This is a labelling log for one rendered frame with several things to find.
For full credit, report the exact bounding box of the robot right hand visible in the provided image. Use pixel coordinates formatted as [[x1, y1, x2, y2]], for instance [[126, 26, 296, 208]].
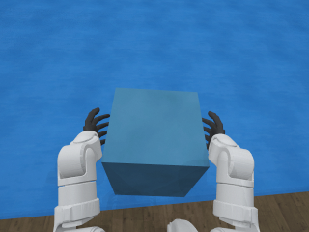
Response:
[[202, 111, 225, 150]]

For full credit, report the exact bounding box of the robot left hand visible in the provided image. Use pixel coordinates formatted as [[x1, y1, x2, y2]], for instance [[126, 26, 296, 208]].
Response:
[[83, 107, 110, 146]]

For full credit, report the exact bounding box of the robot left forearm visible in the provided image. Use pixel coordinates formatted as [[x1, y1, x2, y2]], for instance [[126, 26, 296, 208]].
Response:
[[53, 130, 102, 232]]

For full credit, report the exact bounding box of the robot right forearm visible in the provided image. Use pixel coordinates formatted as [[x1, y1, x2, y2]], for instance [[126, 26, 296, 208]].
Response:
[[208, 133, 260, 232]]

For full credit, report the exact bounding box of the right robot thigh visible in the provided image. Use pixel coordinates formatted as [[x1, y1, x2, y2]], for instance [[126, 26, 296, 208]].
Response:
[[167, 219, 198, 232]]

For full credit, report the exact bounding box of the carton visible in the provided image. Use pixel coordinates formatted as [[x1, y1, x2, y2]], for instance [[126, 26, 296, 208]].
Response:
[[101, 87, 210, 197]]

